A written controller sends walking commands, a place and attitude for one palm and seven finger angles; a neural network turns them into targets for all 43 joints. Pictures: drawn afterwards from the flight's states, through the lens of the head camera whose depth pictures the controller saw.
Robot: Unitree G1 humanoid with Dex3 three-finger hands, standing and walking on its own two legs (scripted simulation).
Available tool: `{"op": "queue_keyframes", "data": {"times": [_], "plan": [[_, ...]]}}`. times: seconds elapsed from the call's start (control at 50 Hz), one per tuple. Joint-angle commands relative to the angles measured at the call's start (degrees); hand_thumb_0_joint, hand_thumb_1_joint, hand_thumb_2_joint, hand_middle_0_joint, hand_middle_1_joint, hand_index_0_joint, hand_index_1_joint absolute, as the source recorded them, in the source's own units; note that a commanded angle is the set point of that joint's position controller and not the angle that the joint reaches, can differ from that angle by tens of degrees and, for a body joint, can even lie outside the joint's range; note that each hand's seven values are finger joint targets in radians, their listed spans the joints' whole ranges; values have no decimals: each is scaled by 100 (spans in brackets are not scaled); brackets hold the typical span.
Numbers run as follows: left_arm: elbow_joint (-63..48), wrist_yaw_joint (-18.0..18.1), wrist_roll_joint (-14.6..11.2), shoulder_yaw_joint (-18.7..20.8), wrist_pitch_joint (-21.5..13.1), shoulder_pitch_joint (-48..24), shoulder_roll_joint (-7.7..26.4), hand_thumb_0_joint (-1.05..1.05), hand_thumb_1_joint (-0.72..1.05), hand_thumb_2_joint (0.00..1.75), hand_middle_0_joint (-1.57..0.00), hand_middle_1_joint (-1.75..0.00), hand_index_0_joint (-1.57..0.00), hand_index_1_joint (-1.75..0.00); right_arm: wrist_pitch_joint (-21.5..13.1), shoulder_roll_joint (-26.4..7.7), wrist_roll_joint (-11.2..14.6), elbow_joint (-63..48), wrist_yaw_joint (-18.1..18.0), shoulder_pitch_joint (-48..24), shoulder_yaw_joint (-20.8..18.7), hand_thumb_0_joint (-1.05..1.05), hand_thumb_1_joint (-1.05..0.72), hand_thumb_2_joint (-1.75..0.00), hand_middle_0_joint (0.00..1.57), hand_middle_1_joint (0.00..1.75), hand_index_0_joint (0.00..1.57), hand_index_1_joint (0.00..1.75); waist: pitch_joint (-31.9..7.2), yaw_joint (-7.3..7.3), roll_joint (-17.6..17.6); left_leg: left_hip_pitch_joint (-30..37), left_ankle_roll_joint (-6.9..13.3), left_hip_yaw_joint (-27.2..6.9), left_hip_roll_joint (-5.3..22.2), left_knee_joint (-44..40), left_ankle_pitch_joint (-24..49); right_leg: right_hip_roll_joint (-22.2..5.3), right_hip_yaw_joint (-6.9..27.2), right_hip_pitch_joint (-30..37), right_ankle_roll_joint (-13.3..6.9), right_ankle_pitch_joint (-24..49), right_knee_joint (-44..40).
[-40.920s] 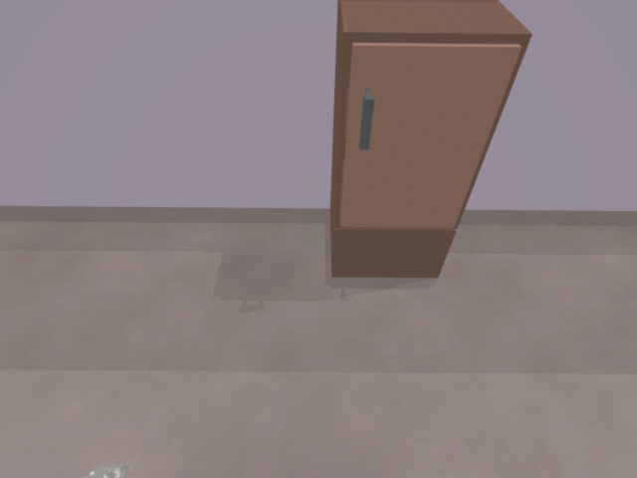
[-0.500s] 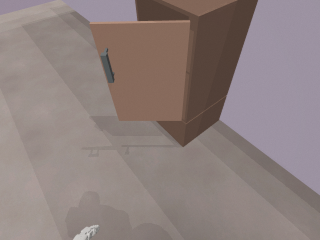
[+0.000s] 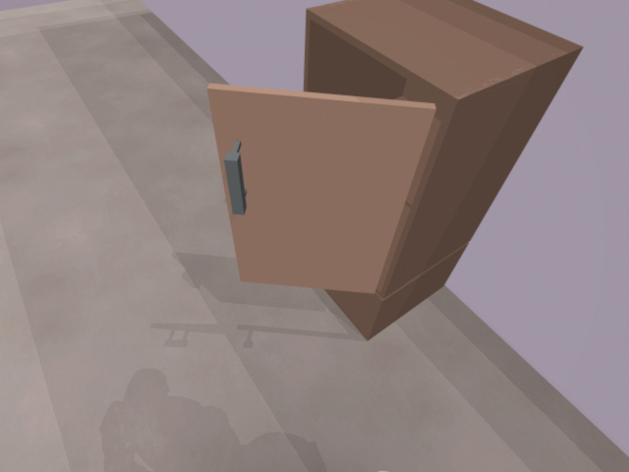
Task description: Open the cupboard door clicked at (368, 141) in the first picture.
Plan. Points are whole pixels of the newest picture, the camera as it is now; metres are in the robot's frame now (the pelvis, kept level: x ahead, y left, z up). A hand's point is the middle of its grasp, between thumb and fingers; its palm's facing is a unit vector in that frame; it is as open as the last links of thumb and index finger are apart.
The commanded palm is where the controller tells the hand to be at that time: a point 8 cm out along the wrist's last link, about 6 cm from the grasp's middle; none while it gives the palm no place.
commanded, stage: come to a stop and stand still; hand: left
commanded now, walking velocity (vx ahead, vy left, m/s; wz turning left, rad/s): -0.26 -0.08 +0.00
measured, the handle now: (238, 178) +0.62 +0.20 -0.04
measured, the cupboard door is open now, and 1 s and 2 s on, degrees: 50 50 50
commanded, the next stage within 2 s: look again from close up in 1.12 s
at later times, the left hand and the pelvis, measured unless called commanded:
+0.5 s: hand out of the picture +0.10 +0.18 -0.19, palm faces +0.05 -0.98 -0.18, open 7.4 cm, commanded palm none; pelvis +0.03 +0.00 -0.01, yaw +1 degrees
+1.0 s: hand out of the picture +0.01 +0.14 -0.17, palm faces +0.03 -0.98 -0.18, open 7.3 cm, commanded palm none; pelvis +0.00 -0.03 +0.00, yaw +0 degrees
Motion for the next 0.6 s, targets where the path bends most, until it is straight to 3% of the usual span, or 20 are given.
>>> {"op": "queue_keyframes", "data": {"times": [0.0,0.04,0.08,0.12,0.14,0.16,0.18,0.2,0.24,0.28,0.34,0.38,0.4,0.42,0.44,0.46,0.48,0.52,0.56,0.58], "plan": [[-209,112,-58,-33,4,413,-42,0,90,90,-20,-30,-20,-30,21,-660,5,-40,-70,356,-4,0,-90,-90,20,30,20,30,-280,16,616,-23,545,-744,1403,-1011,2816,-43,107,841,154,489,-1443],[-212,142,-58,-15,55,339,86,0,90,90,-20,-30,-20,-30,134,-736,23,23,-94,291,-37,0,-90,-90,20,30,20,30,-272,2,798,21,516,-813,1417,-818,2503,45,20,1089,172,599,-2010],[-263,147,-37,42,76,385,339,0,90,90,-20,-30,-20,-30,226,-778,48,62,-94,182,-82,0,-90,-90,20,30,20,30,-166,105,881,-33,317,-830,1278,-476,2061,54,52,1352,144,1121,-2787],[-383,170,-2,90,53,271,735,0,90,90,-20,-30,-20,-30,303,-700,99,53,-59,296,-124,0,-90,-90,20,30,20,30,-112,28,290,-188,-94,-639,723,-80,990,-300,632,1435,-66,2776,-3159],[-470,169,9,106,57,91,920,0,90,90,-20,-30,-20,-30,358,-652,128,42,-18,464,-144,0,-90,-90,20,30,20,30,-93,-92,169,-227,-223,-517,444,117,222,-684,867,1264,-302,3188,-3134],[-521,180,5,127,57,-13,1006,0,90,90,-20,-30,-20,-30,432,-565,113,56,4,540,-156,0,-90,-90,20,30,20,30,-97,-144,-175,-152,-309,-390,238,371,21,-916,1054,1161,-500,3608,-3196],[-519,202,-26,151,26,-50,1071,0,90,90,-20,-30,-20,-30,482,-523,110,89,-1,662,-160,0,-90,-90,20,30,20,30,-438,-185,-898,33,-377,-294,99,788,-158,-1142,1249,1301,-691,4182,-3344],[-517,224,-52,150,8,-38,1065,0,90,90,-20,-30,-20,-30,520,-527,114,75,7,620,-174,0,-90,-90,20,30,20,30,-544,-99,-1298,-98,-424,-305,-34,1320,-1159,-1354,1348,1502,-907,4925,-3522],[-542,284,-13,198,14,-99,1088,0,90,90,-20,-30,-20,-30,557,-550,137,10,-3,443,-197,0,-90,-90,20,30,20,30,-564,7,-1271,-602,-448,-606,-86,2073,-2028,-1550,1414,1945,-1211,5994,-3463],[-599,318,4,266,48,-195,1150,0,90,90,-20,-30,-20,-30,576,-483,161,-3,-15,354,-184,0,-90,-90,20,30,20,30,-582,26,-958,-782,-496,-706,-101,2007,-2052,-1522,1243,2262,-1229,6260,-3328],[-661,313,-1,316,78,-375,1183,0,90,90,-20,-30,-20,-30,576,-453,148,13,-1,433,-180,0,-90,-90,20,30,20,30,-658,-31,-858,-480,-540,-637,-129,1031,-1449,-1335,1067,2264,-1043,5664,-3170],[-687,304,-60,308,114,-510,1094,0,90,90,-20,-30,-20,-30,537,-454,116,132,15,720,-177,0,-90,-90,20,30,20,30,-688,-190,-667,340,-497,-559,-17,-284,-87,-1067,839,1747,-682,4345,-2899],[-747,269,-100,276,141,-448,907,0,90,90,-20,-30,-20,-30,495,-685,69,101,15,744,-204,0,-90,-90,20,30,20,30,-732,-166,84,881,-305,-985,481,-555,1030,-667,550,1136,-355,3038,-2599],[-848,244,-112,210,194,-385,594,0,90,90,-20,-30,-20,-30,464,-1065,13,-60,10,619,-254,0,-90,-90,20,30,20,30,-589,-103,1342,664,248,-2125,1561,-766,2530,-19,41,637,24,850,-2078],[-916,267,-85,174,254,-618,568,0,90,90,-20,-30,-20,-30,481,-1161,-12,-137,-19,528,-275,0,-90,-90,20,30,20,30,-325,-251,1587,85,774,-2314,1933,-1069,2598,309,180,551,65,-947,-1082],[-951,271,-72,181,323,-765,576,0,90,90,-20,-30,-20,-30,441,-1064,-24,-180,-86,453,-221,0,-90,-90,20,30,20,30,-148,-218,1434,-209,931,-2304,1876,-1100,2498,295,580,469,16,-1116,-457],[-882,243,-63,205,323,-754,569,0,90,90,-20,-30,-20,-30,429,-1011,-41,-212,-127,276,-196,0,-90,-90,20,30,20,30,22,-146,1388,-210,921,-2105,1737,-1005,2525,286,716,296,-3,-964,-141],[-744,208,-75,191,299,-575,492,0,90,90,-20,-30,-20,-30,396,-905,-42,-256,-138,97,-132,0,-90,-90,20,30,20,30,-22,-23,1118,108,779,-1710,1440,-877,2472,294,645,269,32,-678,-252],[-706,180,-72,130,240,-574,425,0,90,90,-20,-30,-20,-30,362,-896,-15,-219,-131,178,-135,0,-90,-90,20,30,20,30,-204,-86,960,560,706,-1526,1323,-796,2672,279,451,416,60,-573,-953],[-711,174,-86,98,226,-609,392,0,90,90,-20,-30,-20,-30,355,-969,-6,-170,-122,266,-147,0,-90,-90,20,30,20,30,-322,-150,1087,686,685,-1514,1339,-808,2605,269,367,581,77,-577,-1326]]}}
